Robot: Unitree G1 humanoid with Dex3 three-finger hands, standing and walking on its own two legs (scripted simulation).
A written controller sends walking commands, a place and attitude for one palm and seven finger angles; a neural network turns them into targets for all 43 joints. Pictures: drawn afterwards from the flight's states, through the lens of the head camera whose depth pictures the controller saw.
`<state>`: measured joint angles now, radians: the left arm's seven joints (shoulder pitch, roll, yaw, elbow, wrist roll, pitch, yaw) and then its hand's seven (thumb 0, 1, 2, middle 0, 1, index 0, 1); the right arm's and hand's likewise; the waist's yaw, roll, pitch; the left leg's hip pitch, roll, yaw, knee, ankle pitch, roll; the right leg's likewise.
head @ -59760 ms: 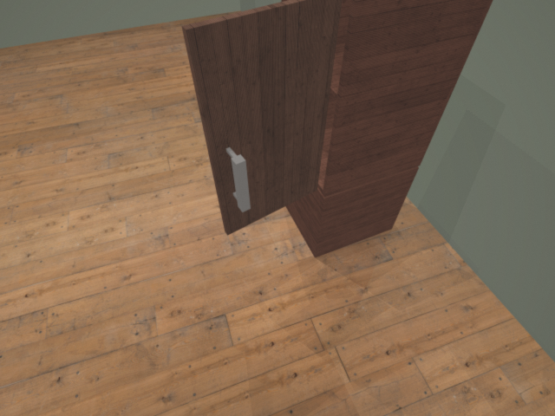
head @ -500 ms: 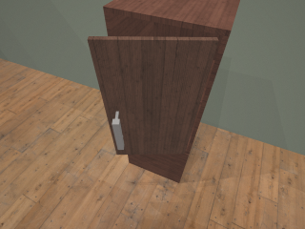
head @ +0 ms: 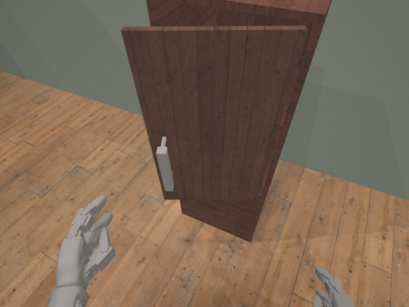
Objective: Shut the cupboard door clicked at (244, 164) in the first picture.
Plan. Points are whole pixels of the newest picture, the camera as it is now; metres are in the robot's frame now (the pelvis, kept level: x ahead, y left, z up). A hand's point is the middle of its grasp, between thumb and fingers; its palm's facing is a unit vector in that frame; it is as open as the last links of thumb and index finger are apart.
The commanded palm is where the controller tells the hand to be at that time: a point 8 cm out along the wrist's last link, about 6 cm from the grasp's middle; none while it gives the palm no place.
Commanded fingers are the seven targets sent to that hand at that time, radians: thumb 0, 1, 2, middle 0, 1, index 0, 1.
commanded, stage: raise the hand and make a fist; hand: left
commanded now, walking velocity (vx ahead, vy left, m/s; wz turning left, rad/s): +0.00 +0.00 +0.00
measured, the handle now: (166, 164) +0.50 +0.13 -0.07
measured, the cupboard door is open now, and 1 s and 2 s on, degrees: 24 24 24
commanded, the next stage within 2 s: bring the fist close to the handle in 1.70 s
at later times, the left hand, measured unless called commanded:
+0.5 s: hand (115, 282) +0.19 +0.18 -0.04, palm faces -0.02 -1.00 -0.01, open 4.7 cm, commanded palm +0.15 +0.24 -0.03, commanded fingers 0.00 0.90 0.90 -0.86 -1.02 -0.86 -1.02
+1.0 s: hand (102, 279) +0.19 +0.21 -0.03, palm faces +0.03 -1.00 -0.03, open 3.1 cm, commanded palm +0.17 +0.26 -0.03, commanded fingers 0.00 0.90 0.90 -1.30 -1.50 -1.30 -1.50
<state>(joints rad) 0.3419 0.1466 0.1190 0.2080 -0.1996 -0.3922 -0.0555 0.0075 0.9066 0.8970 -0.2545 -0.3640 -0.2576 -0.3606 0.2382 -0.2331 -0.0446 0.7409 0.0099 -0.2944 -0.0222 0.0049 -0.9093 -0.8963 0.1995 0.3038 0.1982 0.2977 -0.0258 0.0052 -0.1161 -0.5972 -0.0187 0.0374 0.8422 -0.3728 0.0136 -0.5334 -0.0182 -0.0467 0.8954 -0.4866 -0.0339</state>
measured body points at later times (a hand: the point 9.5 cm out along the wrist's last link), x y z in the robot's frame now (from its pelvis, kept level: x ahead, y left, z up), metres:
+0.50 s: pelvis -0.05 +0.01 -0.08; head +0.03 +0.01 +0.36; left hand +0.18 +0.23 -0.03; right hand +0.13 -0.22 -0.17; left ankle +0.03 +0.12 -0.70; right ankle -0.03 -0.09 -0.70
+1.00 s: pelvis -0.03 +0.03 -0.08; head +0.04 +0.04 +0.37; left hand +0.18 +0.26 -0.03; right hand +0.17 -0.20 -0.14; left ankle +0.03 +0.12 -0.70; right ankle -0.03 -0.09 -0.70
